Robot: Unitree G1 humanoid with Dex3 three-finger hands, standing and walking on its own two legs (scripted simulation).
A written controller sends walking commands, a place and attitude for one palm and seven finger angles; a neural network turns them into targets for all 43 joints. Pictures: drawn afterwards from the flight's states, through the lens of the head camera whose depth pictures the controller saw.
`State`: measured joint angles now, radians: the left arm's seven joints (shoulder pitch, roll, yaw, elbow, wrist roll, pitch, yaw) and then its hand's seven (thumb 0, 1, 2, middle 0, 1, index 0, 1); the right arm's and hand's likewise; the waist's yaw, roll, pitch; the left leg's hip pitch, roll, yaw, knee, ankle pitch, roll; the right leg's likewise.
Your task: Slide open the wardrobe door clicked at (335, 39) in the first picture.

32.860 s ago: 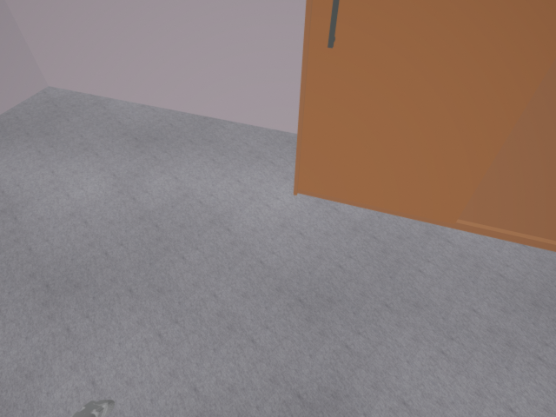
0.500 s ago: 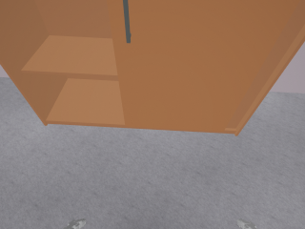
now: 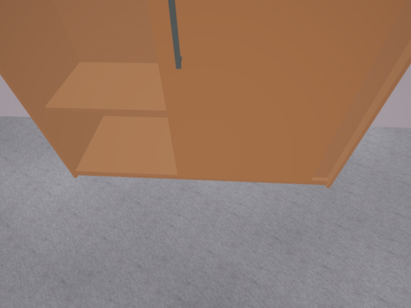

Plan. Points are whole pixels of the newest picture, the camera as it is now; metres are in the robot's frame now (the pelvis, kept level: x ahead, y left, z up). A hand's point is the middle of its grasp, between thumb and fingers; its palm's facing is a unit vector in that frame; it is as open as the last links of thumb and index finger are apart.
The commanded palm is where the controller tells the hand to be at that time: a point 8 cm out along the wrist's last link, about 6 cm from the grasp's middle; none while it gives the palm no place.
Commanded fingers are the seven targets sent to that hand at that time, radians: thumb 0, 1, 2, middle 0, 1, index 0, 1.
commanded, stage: let the arm hang, fingers relaxed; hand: left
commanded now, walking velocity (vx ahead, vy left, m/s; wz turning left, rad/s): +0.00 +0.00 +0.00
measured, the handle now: (175, 24) +0.88 +0.15 +0.15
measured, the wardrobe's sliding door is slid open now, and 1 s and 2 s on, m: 0.64 0.64 0.64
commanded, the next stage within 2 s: look to check the result in 0.32 s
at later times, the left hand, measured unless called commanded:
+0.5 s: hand out of the picture +0.12 +0.22 -0.16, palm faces -0.04 -0.95 -0.30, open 7.4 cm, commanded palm none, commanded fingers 0.00 0.90 0.90 -0.20 -0.30 -0.20 -0.30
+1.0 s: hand out of the picture +0.13 +0.21 -0.15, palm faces -0.03 -0.94 -0.33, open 7.4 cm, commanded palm none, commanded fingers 0.00 0.90 0.90 -0.20 -0.30 -0.20 -0.30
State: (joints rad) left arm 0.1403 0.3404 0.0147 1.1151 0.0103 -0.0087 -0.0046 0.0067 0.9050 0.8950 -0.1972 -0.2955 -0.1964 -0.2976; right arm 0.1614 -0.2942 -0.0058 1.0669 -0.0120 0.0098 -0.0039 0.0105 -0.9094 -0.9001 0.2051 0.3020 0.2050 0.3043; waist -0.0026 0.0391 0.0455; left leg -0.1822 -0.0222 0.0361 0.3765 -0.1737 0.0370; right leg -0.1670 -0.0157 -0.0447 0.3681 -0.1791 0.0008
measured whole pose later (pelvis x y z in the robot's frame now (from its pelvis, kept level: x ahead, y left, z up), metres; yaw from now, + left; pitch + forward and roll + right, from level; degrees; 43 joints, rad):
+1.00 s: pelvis +0.03 -0.03 +0.00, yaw -1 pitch -1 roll +0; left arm 0.09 0.32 0.01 1.12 0.01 -0.02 0.00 0.01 0.90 0.89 -0.20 -0.30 -0.20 -0.30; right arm 0.10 -0.33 0.00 1.10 -0.01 0.00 -0.01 0.01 -0.91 -0.90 0.21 0.30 0.21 0.30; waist -0.01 0.02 0.05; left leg -0.08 0.01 0.03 0.29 -0.18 -0.01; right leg -0.08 0.02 -0.05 0.29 -0.19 -0.04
